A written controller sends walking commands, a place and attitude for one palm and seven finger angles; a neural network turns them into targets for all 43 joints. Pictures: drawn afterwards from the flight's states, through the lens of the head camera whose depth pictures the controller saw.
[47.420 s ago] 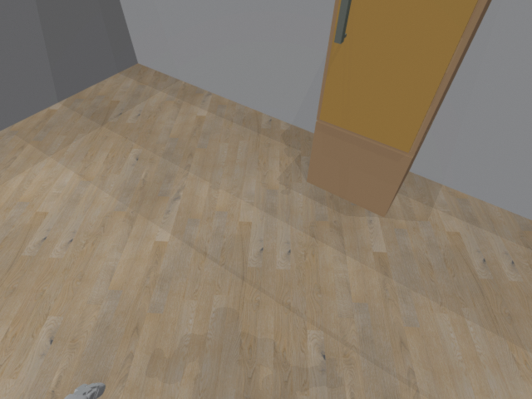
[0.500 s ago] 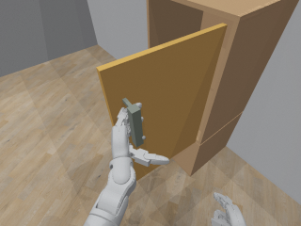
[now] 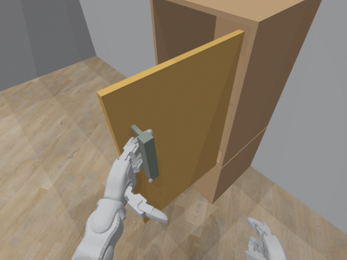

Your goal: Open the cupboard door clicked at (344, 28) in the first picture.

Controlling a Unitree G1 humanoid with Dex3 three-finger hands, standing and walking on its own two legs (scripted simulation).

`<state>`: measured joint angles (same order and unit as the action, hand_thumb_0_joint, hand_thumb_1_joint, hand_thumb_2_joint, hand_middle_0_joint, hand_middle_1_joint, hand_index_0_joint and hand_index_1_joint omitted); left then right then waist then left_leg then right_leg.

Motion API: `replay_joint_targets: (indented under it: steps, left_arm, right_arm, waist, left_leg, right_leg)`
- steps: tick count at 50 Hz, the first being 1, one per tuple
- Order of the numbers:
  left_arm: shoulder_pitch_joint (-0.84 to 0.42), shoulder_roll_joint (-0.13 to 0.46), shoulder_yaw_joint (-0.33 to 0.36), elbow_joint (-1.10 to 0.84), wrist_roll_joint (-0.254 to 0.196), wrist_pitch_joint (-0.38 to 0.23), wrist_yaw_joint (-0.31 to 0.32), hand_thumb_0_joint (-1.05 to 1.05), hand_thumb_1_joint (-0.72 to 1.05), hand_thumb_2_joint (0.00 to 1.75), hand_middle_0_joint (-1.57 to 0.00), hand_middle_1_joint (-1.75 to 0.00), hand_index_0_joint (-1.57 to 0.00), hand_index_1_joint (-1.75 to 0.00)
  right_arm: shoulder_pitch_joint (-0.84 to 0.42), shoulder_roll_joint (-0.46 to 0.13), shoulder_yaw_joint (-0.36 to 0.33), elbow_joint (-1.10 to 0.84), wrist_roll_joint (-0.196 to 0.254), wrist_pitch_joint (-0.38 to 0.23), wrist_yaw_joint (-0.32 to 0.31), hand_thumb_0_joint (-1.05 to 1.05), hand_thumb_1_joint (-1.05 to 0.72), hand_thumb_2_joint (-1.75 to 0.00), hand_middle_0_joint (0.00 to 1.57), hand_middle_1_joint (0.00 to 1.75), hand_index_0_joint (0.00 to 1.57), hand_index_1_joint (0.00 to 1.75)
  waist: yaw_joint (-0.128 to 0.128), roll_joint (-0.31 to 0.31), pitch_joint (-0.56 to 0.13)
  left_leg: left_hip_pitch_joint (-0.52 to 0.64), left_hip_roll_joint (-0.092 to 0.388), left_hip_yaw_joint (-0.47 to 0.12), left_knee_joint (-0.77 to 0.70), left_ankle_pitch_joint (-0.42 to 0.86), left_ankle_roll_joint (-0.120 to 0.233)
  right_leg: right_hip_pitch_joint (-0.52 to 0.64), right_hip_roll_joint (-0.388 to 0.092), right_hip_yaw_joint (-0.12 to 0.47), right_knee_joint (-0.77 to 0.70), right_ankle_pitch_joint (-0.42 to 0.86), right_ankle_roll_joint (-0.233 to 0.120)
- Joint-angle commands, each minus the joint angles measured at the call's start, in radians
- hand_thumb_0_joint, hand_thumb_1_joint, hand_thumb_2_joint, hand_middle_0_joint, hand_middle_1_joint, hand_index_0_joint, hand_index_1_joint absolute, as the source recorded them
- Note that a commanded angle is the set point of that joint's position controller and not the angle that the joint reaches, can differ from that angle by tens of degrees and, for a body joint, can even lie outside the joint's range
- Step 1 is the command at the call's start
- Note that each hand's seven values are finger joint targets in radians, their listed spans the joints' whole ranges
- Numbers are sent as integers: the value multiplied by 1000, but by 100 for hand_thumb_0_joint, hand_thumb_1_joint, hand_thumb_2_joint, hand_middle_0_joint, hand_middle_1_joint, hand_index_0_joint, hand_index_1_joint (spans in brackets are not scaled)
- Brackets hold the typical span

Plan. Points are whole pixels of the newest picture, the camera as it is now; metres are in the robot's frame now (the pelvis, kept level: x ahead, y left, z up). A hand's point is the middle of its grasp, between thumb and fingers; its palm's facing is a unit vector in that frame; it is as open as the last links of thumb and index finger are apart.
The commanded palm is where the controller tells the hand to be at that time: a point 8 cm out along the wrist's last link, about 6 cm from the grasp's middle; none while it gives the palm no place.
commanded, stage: slide the hand sideways off the handle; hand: left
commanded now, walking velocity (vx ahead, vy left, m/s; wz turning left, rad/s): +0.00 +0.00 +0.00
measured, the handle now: (144, 152) +0.33 +0.09 +0.10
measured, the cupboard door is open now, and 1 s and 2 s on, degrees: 88 88 88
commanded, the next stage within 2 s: draw the hand back to the body in 0.64 s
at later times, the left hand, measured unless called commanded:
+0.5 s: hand (116, 208) +0.20 +0.12 +0.09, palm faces -0.07 -1.00 -0.05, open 16.2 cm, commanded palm +0.18 +0.18 +0.09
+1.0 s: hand (92, 213) +0.19 +0.16 +0.11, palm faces -0.08 -1.00 -0.06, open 16.3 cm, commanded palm +0.16 +0.21 +0.11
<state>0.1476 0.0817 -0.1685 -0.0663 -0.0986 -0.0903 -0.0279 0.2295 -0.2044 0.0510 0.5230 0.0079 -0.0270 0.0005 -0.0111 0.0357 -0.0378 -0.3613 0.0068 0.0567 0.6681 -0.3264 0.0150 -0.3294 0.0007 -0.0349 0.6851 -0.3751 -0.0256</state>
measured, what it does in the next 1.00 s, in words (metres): stands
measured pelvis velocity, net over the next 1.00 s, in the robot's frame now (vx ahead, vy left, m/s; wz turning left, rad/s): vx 0.00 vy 0.00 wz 0.04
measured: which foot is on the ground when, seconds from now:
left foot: down 0.00-1.00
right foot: down 0.00-1.00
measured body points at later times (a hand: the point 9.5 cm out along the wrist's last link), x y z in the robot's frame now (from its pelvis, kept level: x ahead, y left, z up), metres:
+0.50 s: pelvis +0.02 -0.03 -0.01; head +0.02 -0.05 +0.44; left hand +0.20 +0.18 +0.09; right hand +0.21 -0.24 -0.08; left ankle +0.02 +0.11 -0.72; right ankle -0.01 -0.10 -0.72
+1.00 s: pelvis +0.00 +0.00 -0.01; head -0.01 -0.01 +0.44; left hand +0.18 +0.21 +0.11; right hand +0.19 -0.21 -0.07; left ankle +0.02 +0.11 -0.72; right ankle -0.01 -0.10 -0.72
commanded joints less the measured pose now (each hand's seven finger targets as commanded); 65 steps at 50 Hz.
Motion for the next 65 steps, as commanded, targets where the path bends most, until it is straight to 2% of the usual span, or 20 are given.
replay_joint_targets:
  steps: [1,9,17,22,26,27,29,31,37,39,41,46,51,54,57,59,62,63,64,65]
  left_arm:
    - [-7,55,77,-330,-12,-60,-2,0,-50,30,-15,-30,-15,-30]
    - [84,123,143,-399,-55,-103,-70,0,-50,30,-15,-30,-15,-30]
    - [248,186,255,-417,-133,-143,-175,0,-50,30,-15,-30,-15,-30]
    - [242,227,309,-395,-170,-166,-228,0,-50,30,-15,-30,-15,-30]
    - [234,224,301,-400,-194,-187,-265,0,-50,30,-15,-30,-15,-30]
    - [240,232,310,-385,-201,-190,-274,0,-50,30,-15,-30,-15,-30]
    - [255,261,338,-365,-207,-192,-289,0,-50,30,-15,-30,-15,-30]
    - [227,220,288,-386,-214,-194,-303,0,-50,30,-15,-30,-15,-30]
    - [193,214,259,-379,-190,-177,-260,0,-50,30,-15,-30,-15,-30]
    - [207,278,327,-393,-176,-169,-233,0,-50,30,-15,-30,-15,-30]
    - [239,261,325,-439,-173,-157,-222,0,-50,30,-15,-30,-15,-30]
    - [264,224,289,-466,-176,-116,-218,0,-50,30,-15,-30,-15,-30]
    - [210,245,291,-505,-170,-75,-223,0,-50,30,-15,-30,-15,-30]
    - [234,274,338,-501,-173,-56,-224,0,-50,30,-15,-30,-15,-30]
    - [207,274,347,-524,-183,-41,-236,0,-50,30,-15,-30,-15,-30]
    - [208,292,373,-505,-187,-27,-241,0,-43,33,-15,-30,-15,-30]
    - [202,305,401,-515,-203,-10,-262,0,-32,37,-16,-30,-16,-30]
    - [172,382,410,-623,-62,-34,-90,0,-29,39,-16,-30,-16,-30]
    - [248,333,397,-555,-39,-22,-12,0,-26,40,-16,-30,-16,-30]
    - [271,287,353,-553,-15,-15,30,0,-22,42,-16,-30,-16,-30]
  right_arm:
    - [-137,-94,-43,-193,8,-55,-3,0,-90,-90,20,30,20,30]
    - [-101,-104,-46,-180,8,-95,-26,0,-90,-90,20,30,20,30]
    - [-91,-113,-48,-188,13,-125,-41,0,-90,-90,20,30,20,30]
    - [-89,-125,-52,-179,18,-138,-50,0,-90,-90,20,30,20,30]
    - [-90,-132,-55,-177,23,-162,-60,0,-90,-90,20,30,20,30]
    - [-86,-135,-56,-176,22,-169,-63,0,-90,-90,20,30,20,30]
    - [-91,-141,-59,-166,25,-180,-67,0,-90,-90,20,30,20,30]
    - [-97,-139,-56,-174,28,-193,-69,0,-90,-90,20,30,20,30]
    - [-98,-141,-56,-167,30,-227,-73,0,-90,-90,20,30,20,30]
    - [-101,-142,-59,-158,26,-227,-73,0,-90,-90,20,30,20,30]
    - [-113,-130,-52,-171,30,-228,-70,0,-90,-90,20,30,20,30]
    - [-119,-131,-46,-172,33,-235,-65,0,-90,-90,20,30,20,30]
    - [-119,-139,-39,-165,35,-247,-73,0,-90,-90,20,30,20,30]
    - [-121,-142,-38,-154,33,-252,-76,0,-90,-90,20,30,20,30]
    - [-125,-142,-35,-151,35,-255,-80,0,-90,-90,20,30,20,30]
    - [-130,-146,-34,-141,33,-257,-81,0,-90,-90,20,30,20,30]
    - [-134,-144,-32,-138,37,-262,-84,0,-90,-90,20,30,20,30]
    - [-158,-118,-27,-134,15,-245,-102,0,-90,-90,20,30,20,30]
    - [-148,-110,-22,-117,6,-240,-109,0,-90,-90,20,30,20,30]
    - [-150,-111,-20,-112,2,-226,-107,0,-90,-90,20,30,20,30]
  waist:
    - [40,-57,-149]
    - [12,-60,-149]
    - [29,-105,-179]
    - [20,-83,-132]
    - [12,-61,-141]
    - [12,-92,-136]
    - [18,-80,-137]
    - [9,-58,-129]
    - [18,-54,-97]
    - [40,-48,-131]
    - [53,10,-145]
    - [40,-14,-100]
    - [31,7,-70]
    - [45,-18,-82]
    - [43,1,-75]
    - [47,-22,-74]
    - [51,3,-81]
    - [85,14,-38]
    - [66,-35,38]
    - [59,-21,48]
  left_leg:
    - [99,-3,-47,-79,195,6]
    - [72,-18,-53,-20,204,13]
    - [14,-32,-54,16,237,8]
    - [-26,-32,-63,33,178,3]
    - [-24,-30,-71,44,155,5]
    - [-33,-29,-76,45,149,6]
    - [-39,-27,-76,53,143,6]
    - [-28,-29,-80,43,131,8]
    - [-20,-20,-93,10,71,10]
    - [-9,-18,-92,1,89,11]
    - [18,-17,-89,-22,108,9]
    - [33,-9,-97,-55,91,8]
    - [58,-5,-111,-83,53,8]
    - [72,-4,-115,-93,81,7]
    - [91,-5,-116,-107,90,6]
    - [95,-5,-117,-113,102,8]
    - [119,-7,-114,-125,131,6]
    - [115,-2,-103,-164,94,7]
    - [111,0,-102,-175,52,2]
    - [126,4,-96,-189,49,4]
  right_leg:
    - [25,11,-8,-97,306,-1]
    - [5,5,17,-86,375,16]
    - [78,-29,55,-60,607,53]
    - [35,-35,84,-82,486,55]
    - [7,-36,90,-93,397,54]
    - [3,-36,90,-96,383,55]
    - [-2,-38,102,-101,353,55]
    - [-25,-33,85,-102,308,49]
    - [-81,-7,39,-104,116,23]
    - [-50,-4,36,-98,123,16]
    - [-32,1,11,-85,155,10]
    - [-43,16,-21,-96,148,13]
    - [-54,19,-28,-120,95,13]
    - [-23,22,-34,-127,120,9]
    - [-14,21,-39,-138,135,10]
    - [5,24,-39,-150,145,10]
    - [26,22,-41,-162,182,10]
    - [51,6,8,-231,139,4]
    - [26,2,8,-275,79,5]
    - [34,-5,11,-290,71,7]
